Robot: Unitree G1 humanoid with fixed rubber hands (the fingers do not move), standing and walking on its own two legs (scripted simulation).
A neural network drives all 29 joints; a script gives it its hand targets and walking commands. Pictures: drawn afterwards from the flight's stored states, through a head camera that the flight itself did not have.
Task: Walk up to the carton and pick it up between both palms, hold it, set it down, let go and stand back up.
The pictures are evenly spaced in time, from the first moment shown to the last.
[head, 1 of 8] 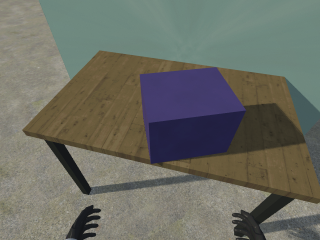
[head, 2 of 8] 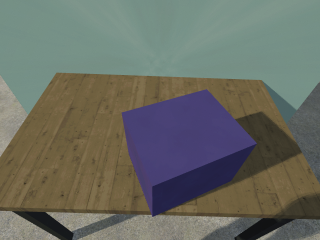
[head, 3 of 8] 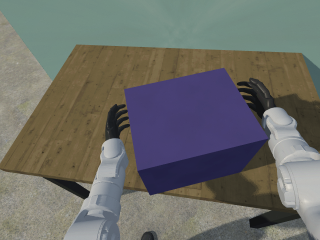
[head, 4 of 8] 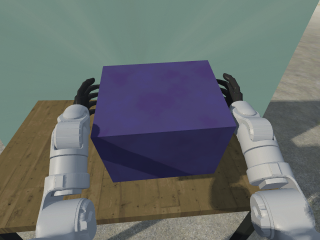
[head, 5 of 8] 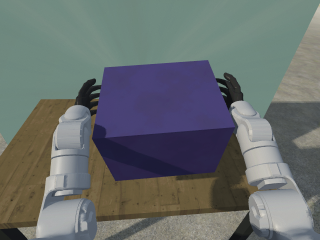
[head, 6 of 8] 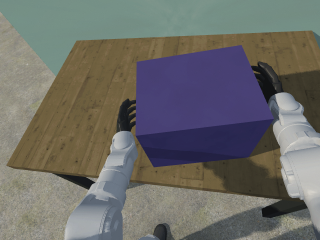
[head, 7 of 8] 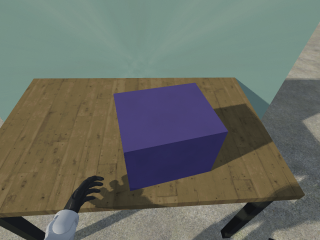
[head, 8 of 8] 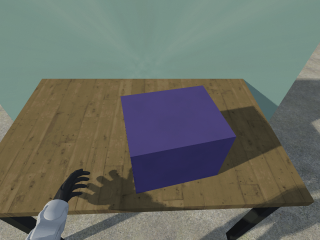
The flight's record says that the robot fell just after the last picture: no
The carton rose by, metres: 0.19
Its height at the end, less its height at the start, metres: +0.00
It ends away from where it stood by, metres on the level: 0.04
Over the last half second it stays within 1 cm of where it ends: yes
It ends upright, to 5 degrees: yes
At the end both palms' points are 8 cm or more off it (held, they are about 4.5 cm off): yes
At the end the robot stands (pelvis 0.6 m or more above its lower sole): yes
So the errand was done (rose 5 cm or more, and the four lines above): yes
